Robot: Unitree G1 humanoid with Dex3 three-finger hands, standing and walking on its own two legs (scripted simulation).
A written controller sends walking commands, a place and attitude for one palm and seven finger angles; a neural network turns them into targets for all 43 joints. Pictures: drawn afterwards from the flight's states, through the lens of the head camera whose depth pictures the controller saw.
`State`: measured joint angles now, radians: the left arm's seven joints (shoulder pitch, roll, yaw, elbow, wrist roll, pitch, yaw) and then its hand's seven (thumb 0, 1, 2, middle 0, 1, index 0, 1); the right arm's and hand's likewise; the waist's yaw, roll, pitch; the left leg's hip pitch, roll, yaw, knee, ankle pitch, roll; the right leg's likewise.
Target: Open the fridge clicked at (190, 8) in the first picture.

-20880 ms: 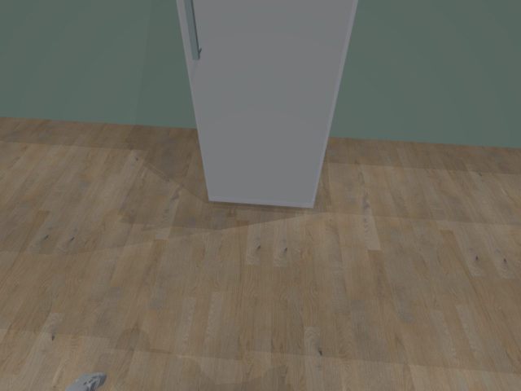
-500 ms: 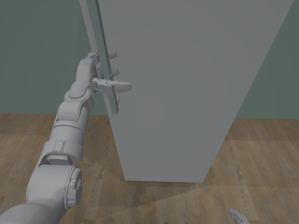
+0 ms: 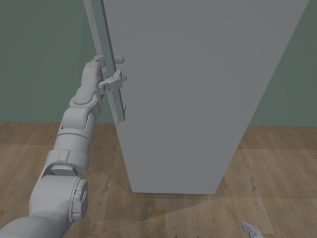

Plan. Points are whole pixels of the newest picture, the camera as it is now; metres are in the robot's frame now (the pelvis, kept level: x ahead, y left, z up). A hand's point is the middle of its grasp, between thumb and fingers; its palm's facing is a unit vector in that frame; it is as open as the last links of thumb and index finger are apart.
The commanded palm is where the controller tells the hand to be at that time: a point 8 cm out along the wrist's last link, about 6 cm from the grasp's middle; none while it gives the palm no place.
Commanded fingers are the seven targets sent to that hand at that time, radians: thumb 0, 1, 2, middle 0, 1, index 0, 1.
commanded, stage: grip the handle and tug to test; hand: left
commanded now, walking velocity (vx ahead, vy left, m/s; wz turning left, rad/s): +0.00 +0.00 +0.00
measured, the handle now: (112, 60) +0.49 +0.14 +0.22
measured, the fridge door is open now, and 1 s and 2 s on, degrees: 0 5 38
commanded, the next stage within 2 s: pull the door a little, standing still in 0.68 s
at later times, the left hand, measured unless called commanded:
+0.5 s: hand (119, 80) +0.43 +0.11 +0.20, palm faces +0.03 -1.00 +0.00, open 5.5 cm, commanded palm +0.39 +0.17 +0.20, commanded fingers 0.00 0.90 0.90 -0.45 -1.40 -0.45 -1.40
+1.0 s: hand (118, 91) +0.39 +0.11 +0.20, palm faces +0.01 -1.00 +0.00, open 5.7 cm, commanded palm +0.35 +0.16 +0.20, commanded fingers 0.00 0.90 0.90 -0.45 -1.40 -0.45 -1.40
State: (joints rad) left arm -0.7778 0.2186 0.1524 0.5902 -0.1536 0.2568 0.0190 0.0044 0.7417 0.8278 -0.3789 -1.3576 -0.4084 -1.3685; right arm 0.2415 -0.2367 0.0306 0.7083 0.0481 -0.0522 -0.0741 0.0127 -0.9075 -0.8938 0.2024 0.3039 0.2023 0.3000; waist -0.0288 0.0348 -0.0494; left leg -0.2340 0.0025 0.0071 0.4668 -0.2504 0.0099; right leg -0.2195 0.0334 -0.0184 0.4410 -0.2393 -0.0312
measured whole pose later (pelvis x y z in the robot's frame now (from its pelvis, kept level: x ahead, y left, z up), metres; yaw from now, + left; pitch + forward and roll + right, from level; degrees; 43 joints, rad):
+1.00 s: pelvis +0.03 +0.00 +0.00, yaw -1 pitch -1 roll +0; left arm -0.44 0.15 0.11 0.09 -0.17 0.45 0.01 0.00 0.73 0.80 -0.35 -1.36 -0.35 -1.36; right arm 0.14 -0.23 0.04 0.63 0.05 0.04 -0.06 0.01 -0.91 -0.89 0.20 0.30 0.20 0.30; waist 0.02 0.05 -0.08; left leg -0.13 0.00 0.02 0.42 -0.28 0.00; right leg -0.13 0.04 -0.01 0.41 -0.27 -0.04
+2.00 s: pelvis -0.09 -0.11 -0.03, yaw +16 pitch +0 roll +2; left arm -0.05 0.20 -0.19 -0.57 0.01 0.03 0.06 -0.08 0.67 0.72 -0.47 -1.40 -0.15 -1.22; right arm 0.14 -0.19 -0.02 0.57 -0.02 -0.08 -0.06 0.01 -0.91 -0.89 0.20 0.30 0.20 0.30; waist -0.08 0.02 0.12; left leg -0.34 0.04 0.04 0.68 -0.35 -0.04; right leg -0.51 0.00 -0.20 0.82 -0.35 -0.02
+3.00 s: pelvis +0.07 -0.54 -0.02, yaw +66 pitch -1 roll -1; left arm -0.04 0.23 -0.05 -0.55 -0.03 -0.02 0.07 -0.06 0.67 0.83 -0.47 -1.40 -0.22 -1.32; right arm 0.10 -0.15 -0.01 0.60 0.01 -0.05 -0.01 0.01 -0.91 -0.89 0.20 0.30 0.20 0.30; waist 0.03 0.01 0.16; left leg -0.42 0.15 -0.12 0.67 -0.30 -0.08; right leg -0.33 -0.05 0.00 0.60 -0.27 0.03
